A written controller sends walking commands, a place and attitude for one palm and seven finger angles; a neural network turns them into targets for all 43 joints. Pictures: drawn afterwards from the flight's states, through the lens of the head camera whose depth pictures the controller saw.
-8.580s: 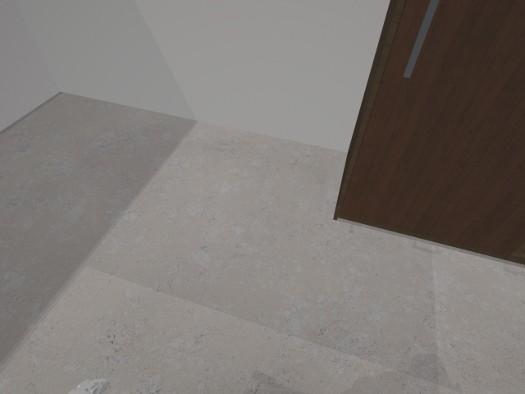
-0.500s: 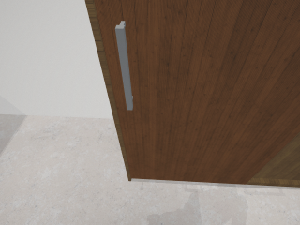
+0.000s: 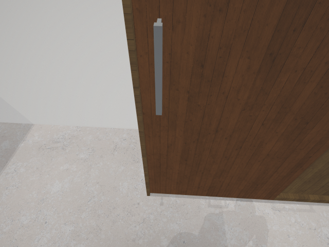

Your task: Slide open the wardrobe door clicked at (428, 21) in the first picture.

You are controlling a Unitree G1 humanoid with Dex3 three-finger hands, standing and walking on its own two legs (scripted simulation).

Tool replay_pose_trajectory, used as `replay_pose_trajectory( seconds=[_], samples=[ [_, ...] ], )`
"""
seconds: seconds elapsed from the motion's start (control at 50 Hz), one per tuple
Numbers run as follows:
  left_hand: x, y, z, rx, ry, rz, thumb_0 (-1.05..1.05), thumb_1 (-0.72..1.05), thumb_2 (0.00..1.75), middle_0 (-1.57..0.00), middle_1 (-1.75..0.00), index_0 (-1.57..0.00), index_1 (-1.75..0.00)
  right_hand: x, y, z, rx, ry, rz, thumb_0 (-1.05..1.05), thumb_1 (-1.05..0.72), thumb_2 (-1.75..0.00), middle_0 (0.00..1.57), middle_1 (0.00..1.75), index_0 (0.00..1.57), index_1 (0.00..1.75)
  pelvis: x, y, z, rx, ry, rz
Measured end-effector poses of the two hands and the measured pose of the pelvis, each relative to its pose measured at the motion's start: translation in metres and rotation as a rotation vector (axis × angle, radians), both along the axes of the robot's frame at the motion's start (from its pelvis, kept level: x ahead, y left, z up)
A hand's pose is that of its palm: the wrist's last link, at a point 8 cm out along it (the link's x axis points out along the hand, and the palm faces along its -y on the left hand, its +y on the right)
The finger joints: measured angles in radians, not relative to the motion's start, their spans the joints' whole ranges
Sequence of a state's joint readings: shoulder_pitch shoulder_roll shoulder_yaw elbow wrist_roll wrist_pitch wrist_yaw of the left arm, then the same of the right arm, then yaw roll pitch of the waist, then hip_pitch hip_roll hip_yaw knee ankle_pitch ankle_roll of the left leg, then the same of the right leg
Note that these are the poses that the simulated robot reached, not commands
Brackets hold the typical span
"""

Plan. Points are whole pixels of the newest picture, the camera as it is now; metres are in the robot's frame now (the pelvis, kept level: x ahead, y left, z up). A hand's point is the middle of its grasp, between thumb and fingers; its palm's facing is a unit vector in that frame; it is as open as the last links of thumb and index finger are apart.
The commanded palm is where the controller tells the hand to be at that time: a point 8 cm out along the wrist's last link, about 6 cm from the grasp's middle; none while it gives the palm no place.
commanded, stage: look again from close up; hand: left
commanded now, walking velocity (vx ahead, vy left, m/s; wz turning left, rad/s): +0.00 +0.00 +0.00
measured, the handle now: (159, 73) +0.53 +0.06 +0.16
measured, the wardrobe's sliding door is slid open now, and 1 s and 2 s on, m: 0.00 0.00 0.00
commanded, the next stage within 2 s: raise the hand with hooked fingers in 1.48 s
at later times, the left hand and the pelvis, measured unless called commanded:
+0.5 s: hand out of the picture +0.01 +0.16 -0.17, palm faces +0.01 -0.99 -0.17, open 7.3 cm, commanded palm none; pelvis +0.02 +0.00 +0.00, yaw -1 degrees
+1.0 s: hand out of the picture +0.02 +0.14 -0.17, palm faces +0.02 -0.98 -0.17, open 7.4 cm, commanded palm none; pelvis +0.03 -0.02 +0.00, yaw +0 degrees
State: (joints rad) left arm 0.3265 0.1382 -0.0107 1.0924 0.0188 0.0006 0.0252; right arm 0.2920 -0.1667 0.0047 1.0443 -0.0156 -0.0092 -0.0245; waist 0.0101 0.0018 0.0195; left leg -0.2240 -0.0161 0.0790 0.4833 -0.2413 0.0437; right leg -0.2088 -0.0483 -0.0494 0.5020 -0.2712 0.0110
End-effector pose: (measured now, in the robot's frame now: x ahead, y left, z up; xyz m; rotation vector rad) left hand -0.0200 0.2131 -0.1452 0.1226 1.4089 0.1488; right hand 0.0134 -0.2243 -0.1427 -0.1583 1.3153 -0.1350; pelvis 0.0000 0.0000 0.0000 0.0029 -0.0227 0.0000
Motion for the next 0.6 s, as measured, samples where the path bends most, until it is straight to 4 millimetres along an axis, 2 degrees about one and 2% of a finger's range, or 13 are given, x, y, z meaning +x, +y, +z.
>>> replay_pose_trajectory(
  seconds=[0.12, 0.24, 0.6],
  samples=[
    [0.005, 0.007, 0.002, 0.005, 0.006, -0.014, 0.0, 0.91, 0.9, -0.2, -0.3, -0.2, -0.3, -0.015, 0.009, 0.0, 0.016, 0.044, -0.014, 0.0, -0.93, -0.9, 0.2, 0.3, 0.2, 0.3, 0.002, 0.003, 0.001, 0.003, 0.013, -0.004],
    [0.012, 0.007, 0.002, 0.006, 0.011, -0.015, 0.0, 0.91, 0.9, -0.2, -0.3, -0.2, -0.3, -0.019, 0.015, -0.001, 0.03, 0.073, -0.024, 0.0, -0.92, -0.9, 0.2, 0.3, 0.2, 0.3, 0.007, 0.003, 0.002, 0.004, 0.015, -0.005],
    [0.029, -0.011, 0.0, -0.012, 0.02, -0.012, 0.01, 0.91, 0.9, -0.2, -0.3, -0.2, -0.3, -0.003, 0.004, -0.002, 0.019, 0.088, -0.03, 0.01, -0.92, -0.9, 0.2, 0.3, 0.2, 0.3, 0.022, -0.007, 0.002, 0.006, 0.015, -0.009]
  ],
)
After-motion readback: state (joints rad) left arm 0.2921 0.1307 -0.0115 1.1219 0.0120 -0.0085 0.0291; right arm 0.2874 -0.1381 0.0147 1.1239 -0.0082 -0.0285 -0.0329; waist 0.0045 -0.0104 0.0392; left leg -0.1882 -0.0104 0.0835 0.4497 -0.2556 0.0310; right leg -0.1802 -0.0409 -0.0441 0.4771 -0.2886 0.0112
